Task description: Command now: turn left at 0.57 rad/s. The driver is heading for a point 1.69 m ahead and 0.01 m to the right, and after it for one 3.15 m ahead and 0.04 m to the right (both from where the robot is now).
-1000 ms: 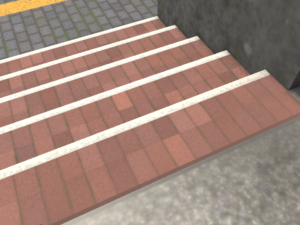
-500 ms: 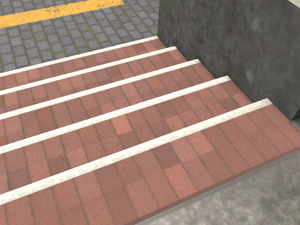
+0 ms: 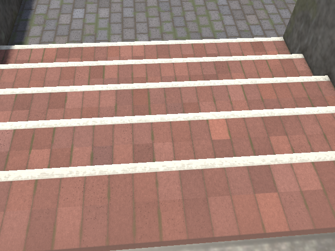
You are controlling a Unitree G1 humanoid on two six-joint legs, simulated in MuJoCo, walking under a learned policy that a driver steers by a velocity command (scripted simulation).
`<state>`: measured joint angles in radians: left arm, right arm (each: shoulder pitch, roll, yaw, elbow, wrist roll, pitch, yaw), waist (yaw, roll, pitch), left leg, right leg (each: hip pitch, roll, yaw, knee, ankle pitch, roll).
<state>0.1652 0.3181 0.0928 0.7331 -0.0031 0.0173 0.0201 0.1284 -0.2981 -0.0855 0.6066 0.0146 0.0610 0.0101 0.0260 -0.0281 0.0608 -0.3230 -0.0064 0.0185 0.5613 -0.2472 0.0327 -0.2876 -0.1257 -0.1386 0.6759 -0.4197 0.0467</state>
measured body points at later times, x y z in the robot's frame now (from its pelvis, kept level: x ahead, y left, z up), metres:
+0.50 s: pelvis +0.02 +0.00 +0.01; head +0.03 -0.01 +0.46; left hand +0.09 +0.29 -0.10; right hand +0.21 -0.23 -0.10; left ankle +0.00 +0.11 -0.70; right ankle +0.02 -0.13 -0.73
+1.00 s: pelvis +0.22 +0.08 +0.01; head +0.22 +0.09 +0.46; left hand +0.39 +0.32 -0.08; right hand +0.21 -0.14 -0.13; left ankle +0.05 +0.15 -0.73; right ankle +0.37 -0.03 -0.68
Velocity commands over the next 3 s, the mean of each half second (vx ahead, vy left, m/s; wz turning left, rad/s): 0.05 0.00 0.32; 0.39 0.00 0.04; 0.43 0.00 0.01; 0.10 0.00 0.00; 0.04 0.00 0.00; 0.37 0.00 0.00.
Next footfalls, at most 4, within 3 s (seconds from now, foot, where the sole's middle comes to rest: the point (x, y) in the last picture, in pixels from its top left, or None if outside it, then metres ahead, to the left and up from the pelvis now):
0.40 right None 0.06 -0.12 -0.76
0.72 left None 0.09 0.16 -0.77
1.12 right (169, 231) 0.51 0.02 -0.76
1.54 left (107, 187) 0.69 0.28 -0.77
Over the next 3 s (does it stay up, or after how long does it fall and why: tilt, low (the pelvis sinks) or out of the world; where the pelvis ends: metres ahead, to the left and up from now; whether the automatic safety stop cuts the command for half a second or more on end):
stays up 0.82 0.18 -0.03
